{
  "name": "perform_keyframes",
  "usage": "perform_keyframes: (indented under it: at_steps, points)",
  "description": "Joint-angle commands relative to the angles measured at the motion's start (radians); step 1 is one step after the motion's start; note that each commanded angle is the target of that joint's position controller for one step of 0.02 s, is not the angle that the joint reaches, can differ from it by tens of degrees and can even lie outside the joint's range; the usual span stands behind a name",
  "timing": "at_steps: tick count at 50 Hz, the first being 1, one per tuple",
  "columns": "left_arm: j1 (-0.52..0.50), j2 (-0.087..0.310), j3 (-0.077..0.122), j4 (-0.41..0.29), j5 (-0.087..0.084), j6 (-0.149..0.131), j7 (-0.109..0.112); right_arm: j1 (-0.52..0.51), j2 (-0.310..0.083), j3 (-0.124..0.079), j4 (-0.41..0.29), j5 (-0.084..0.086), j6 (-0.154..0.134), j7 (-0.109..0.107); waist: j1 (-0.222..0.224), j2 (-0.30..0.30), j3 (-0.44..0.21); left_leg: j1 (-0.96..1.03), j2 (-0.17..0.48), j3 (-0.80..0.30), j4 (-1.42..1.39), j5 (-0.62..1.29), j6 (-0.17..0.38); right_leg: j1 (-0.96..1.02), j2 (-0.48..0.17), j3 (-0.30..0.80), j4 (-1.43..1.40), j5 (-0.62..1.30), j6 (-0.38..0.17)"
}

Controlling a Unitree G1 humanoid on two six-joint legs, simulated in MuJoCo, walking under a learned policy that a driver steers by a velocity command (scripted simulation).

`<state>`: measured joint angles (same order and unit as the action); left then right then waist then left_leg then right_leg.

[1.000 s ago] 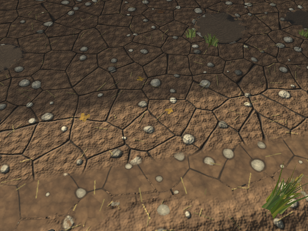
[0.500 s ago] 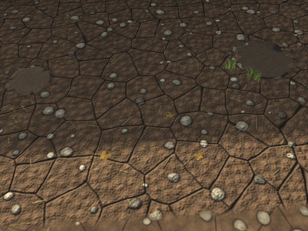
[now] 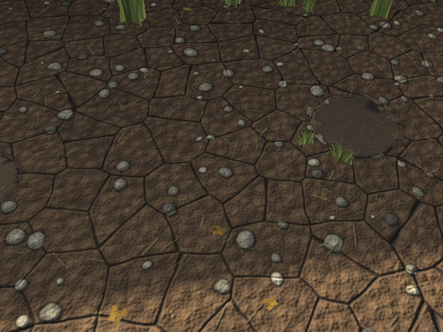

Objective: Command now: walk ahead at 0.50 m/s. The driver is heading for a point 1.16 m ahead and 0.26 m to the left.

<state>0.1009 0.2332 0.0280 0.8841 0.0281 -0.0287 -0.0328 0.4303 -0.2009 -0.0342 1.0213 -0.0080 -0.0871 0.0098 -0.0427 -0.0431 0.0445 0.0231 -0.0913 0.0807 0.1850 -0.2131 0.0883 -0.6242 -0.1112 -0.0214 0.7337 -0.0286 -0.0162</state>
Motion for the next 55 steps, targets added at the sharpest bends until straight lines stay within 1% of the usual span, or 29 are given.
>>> perform_keyframes:
  at_steps: [1, 5, 7, 8, 9, 10, 11, 12, 13, 15, 18, 20, 24, 27, 31, 33, 34, 35, 36, 37, 38, 39, 40, 41, 43, 45, 47, 50, 55]
  points:
    - [-0.129, 0.041, 0.0, -0.085, -0.004, -0.014, 0.002, 0.056, -0.138, -0.023, -0.019, -0.004, -0.01, -0.009, -0.014, 0.105, 0.055, -0.024, 0.271, -0.122, -0.055, 0.386, 0.105, 0.013, 0.039, -0.048, -0.096, 0.041, -0.008]
    - [-0.139, 0.064, 0.008, -0.103, -0.002, -0.027, 0.007, 0.056, -0.154, -0.027, 0.0, -0.016, -0.001, -0.023, 0.007, 0.114, 0.053, 0.091, 0.319, -0.123, 0.036, 0.569, 0.095, 0.058, 0.07, -0.049, -0.175, -0.08, -0.058]
    - [0.019, 0.088, 0.025, -0.054, 0.0, -0.039, 0.019, 0.024, -0.169, -0.031, 0.001, -0.018, 0.004, -0.026, 0.081, 0.117, -0.026, 0.086, 0.304, -0.096, 0.227, 0.81, 0.069, 0.27, 0.13, -0.073, -0.236, -0.14, -0.097]
    - [0.192, 0.113, 0.039, 0.005, 0.011, -0.049, 0.028, 0.012, -0.161, -0.027, -0.003, -0.013, 0.007, -0.024, 0.152, 0.084, -0.119, 0.005, 0.261, -0.057, 0.424, 0.768, 0.049, 0.495, 0.13, -0.066, -0.285, -0.102, -0.128]
    - [0.361, 0.199, 0.064, 0.037, 0.037, -0.057, 0.042, 0.022, -0.112, -0.011, -0.041, 0.009, 0.003, -0.018, 0.195, -0.022, -0.252, -0.252, 0.197, -0.014, 0.732, 0.454, 0.018, 0.792, -0.093, 0.195, -0.296, -0.193, -0.197]
    - [0.397, 0.272, 0.085, 0.049, 0.032, -0.047, 0.037, 0.123, -0.049, -0.003, -0.046, 0.029, 0.004, -0.011, 0.151, -0.217, -0.354, -0.556, 0.011, -0.011, 1.054, -0.308, -0.012, 0.976, -0.332, 0.651, -0.411, -0.202, -0.324]
    - [0.312, 0.213, 0.074, 0.04, -0.005, -0.037, 0.03, 0.036, -0.148, -0.031, -0.043, 0.002, 0.01, -0.018, 0.135, -0.048, -0.261, -0.638, 0.066, -0.145, 1.117, -0.28, 0.007, 0.886, -0.273, 0.624, -0.442, -0.25, -0.291]
    - [0.213, 0.157, 0.059, 0.025, -0.013, -0.039, 0.028, -0.032, -0.135, -0.031, -0.066, 0.001, 0.004, -0.013, 0.099, -0.021, -0.123, -0.658, 0.109, -0.142, 1.089, -0.184, 0.011, 0.738, -0.24, 0.469, -0.469, -0.217, -0.262]
    - [0.162, 0.105, 0.046, 0.021, -0.01, -0.045, 0.025, -0.066, -0.115, -0.028, -0.07, 0.0, 0.001, -0.009, 0.074, 0.009, -0.064, -0.627, 0.144, -0.136, 1.032, -0.12, 0.01, 0.631, -0.192, 0.371, -0.508, -0.139, -0.231]
    - [0.149, 0.056, 0.03, 0.045, -0.014, -0.057, 0.03, -0.05, -0.086, -0.025, -0.06, -0.025, 0.024, 0.002, 0.024, -0.02, -0.026, -0.54, 0.175, -0.126, 0.955, -0.078, -0.013, 0.508, -0.12, 0.239, -0.551, -0.035, -0.185]
    - [0.218, 0.079, 0.033, 0.084, -0.021, -0.079, 0.032, -0.085, -0.066, -0.025, -0.072, -0.031, 0.048, 0.017, 0.008, -0.015, -0.016, -0.552, 0.184, -0.095, 0.902, -0.035, -0.041, 0.485, -0.099, 0.171, -0.587, 0.057, -0.195]
    - [0.252, 0.093, 0.036, 0.099, -0.021, -0.081, 0.033, -0.172, -0.071, -0.024, -0.101, -0.031, 0.056, 0.021, 0.019, -0.009, 0.015, -0.621, 0.202, -0.079, 0.838, 0.034, -0.06, 0.493, -0.089, 0.144, -0.619, 0.049, -0.197]
    - [0.314, 0.083, 0.028, 0.121, -0.02, -0.076, 0.033, -0.335, -0.065, -0.015, -0.156, -0.02, 0.053, 0.023, 0.055, -0.008, 0.048, -0.668, 0.201, -0.044, 0.636, 0.156, -0.079, 0.533, -0.059, 0.09, -0.631, 0.118, -0.183]
    - [0.368, 0.088, 0.027, 0.143, -0.017, -0.075, 0.036, -0.424, -0.056, -0.005, -0.185, -0.015, 0.049, 0.021, 0.084, -0.015, 0.054, -0.646, 0.176, -0.015, 0.509, 0.205, -0.07, 0.59, -0.063, 0.066, -0.62, 0.185, -0.178]
    - [0.411, 0.096, 0.029, 0.171, -0.005, -0.067, 0.047, -0.492, -0.074, -0.007, -0.219, -0.015, 0.04, 0.017, 0.096, -0.021, 0.069, -0.653, 0.154, -0.01, 0.42, 0.152, -0.032, 0.718, -0.108, 0.068, -0.568, 0.287, -0.181]
    - [0.387, 0.108, 0.032, 0.174, -0.001, -0.064, 0.053, -0.457, -0.085, -0.013, -0.216, -0.015, 0.031, 0.013, 0.066, -0.025, 0.054, -0.577, 0.125, 0.002, 0.377, 0.08, 0.0, 0.747, -0.119, 0.051, -0.495, 0.447, -0.166]
    - [0.37, 0.117, 0.035, 0.173, 0.0, -0.063, 0.054, -0.39, -0.096, -0.02, -0.197, -0.016, 0.026, 0.007, 0.034, -0.032, 0.019, -0.479, 0.094, 0.016, 0.356, 0.043, 0.018, 0.745, -0.114, 0.037, -0.414, 0.586, -0.153]
    - [0.353, 0.121, 0.036, 0.173, -0.002, -0.06, 0.053, -0.257, -0.109, -0.031, -0.153, -0.019, 0.018, -0.001, -0.024, -0.017, -0.047, -0.322, 0.06, 0.033, 0.301, 0.058, 0.041, 0.724, -0.09, 0.013, -0.26, 0.661, -0.137]
    - [0.343, 0.108, 0.031, 0.163, -0.009, -0.059, 0.05, -0.077, -0.148, -0.049, -0.094, -0.034, 0.008, -0.011, -0.09, 0.016, -0.147, -0.07, 0.104, -0.018, 0.279, 0.082, 0.075, 0.593, -0.047, -0.017, -0.047, 0.536, -0.117]
    - [0.387, 0.036, 0.011, 0.125, -0.04, -0.061, 0.041, 0.073, -0.251, -0.076, -0.073, -0.058, 0.003, -0.021, -0.105, 0.175, -0.286, 0.227, 0.381, -0.386, 0.241, -0.039, 0.161, 0.29, 0.06, -0.078, 0.307, 0.11, -0.074]
    - [0.434, 0.05, 0.025, 0.133, -0.04, -0.061, 0.037, 0.056, -0.274, -0.084, -0.068, -0.031, 0.019, -0.009, -0.07, 0.281, -0.356, 0.298, 0.519, -0.763, 0.095, -0.036, 0.249, 0.082, 0.203, 0.001, 0.553, -0.496, -0.067]
    - [0.352, 0.098, 0.04, 0.121, -0.02, -0.055, 0.04, -0.066, -0.231, -0.074, -0.087, -0.005, 0.025, -0.005, -0.026, 0.147, -0.206, 0.17, 0.475, -0.635, 0.085, -0.095, 0.221, 0.005, 0.123, 0.081, 0.599, -0.425, -0.081]
    - [0.282, 0.081, 0.037, 0.102, -0.015, -0.06, 0.034, -0.149, -0.159, -0.055, -0.102, -0.002, 0.021, -0.002, -0.007, 0.088, -0.09, 0.023, 0.438, -0.508, 0.051, -0.074, 0.198, -0.002, 0.085, 0.077, 0.56, -0.343, -0.081]
    - [0.259, 0.055, 0.035, 0.101, -0.015, -0.058, 0.03, -0.187, -0.112, -0.042, -0.1, -0.006, 0.015, -0.002, 0.025, 0.067, -0.027, -0.084, 0.386, -0.412, 0.01, -0.024, 0.157, 0.035, 0.049, 0.071, 0.488, -0.291, -0.08]
    - [0.281, 0.026, 0.032, 0.11, 0.01, -0.033, 0.02, -0.179, -0.07, -0.026, -0.073, -0.005, 0.0, -0.008, 0.069, 0.099, -0.006, -0.185, 0.321, -0.291, -0.023, 0.089, 0.115, 0.122, 0.023, 0.063, 0.407, -0.253, -0.059]
    - [0.268, 0.018, 0.033, 0.103, 0.013, -0.017, 0.011, -0.121, -0.09, -0.028, -0.047, -0.004, -0.016, -0.01, 0.078, 0.096, -0.012, -0.19, 0.306, -0.244, -0.035, 0.19, 0.123, 0.117, 0.022, 0.042, 0.375, -0.226, -0.042]
    - [0.189, 0.022, 0.033, 0.074, 0.012, -0.007, 0.007, -0.086, -0.115, -0.032, -0.033, -0.002, -0.021, -0.01, 0.073, 0.092, 0.013, -0.179, 0.297, -0.21, -0.065, 0.198, 0.128, 0.049, 0.005, 0.025, 0.315, -0.164, -0.022]
    - [0.039, 0.03, 0.031, 0.016, 0.009, -0.008, 0.006, -0.025, -0.105, -0.026, -0.017, 0.002, -0.015, -0.01, 0.041, 0.089, 0.051, -0.15, 0.271, -0.207, -0.08, 0.239, 0.131, -0.025, -0.005, 0.0, 0.157, -0.067, 0.013]
    - [-0.122, 0.02, 0.017, -0.045, -0.004, -0.015, 0.008, 0.06, -0.12, -0.028, 0.0, -0.002, -0.007, -0.016, -0.01, 0.104, 0.046, -0.067, 0.257, -0.213, -0.027, 0.354, 0.124, 0.002, 0.042, -0.023, -0.066, 0.02, 0.033]
